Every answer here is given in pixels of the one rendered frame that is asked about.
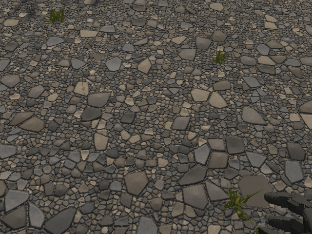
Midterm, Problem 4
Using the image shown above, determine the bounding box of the robot right hand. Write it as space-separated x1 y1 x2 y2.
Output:
257 191 312 234

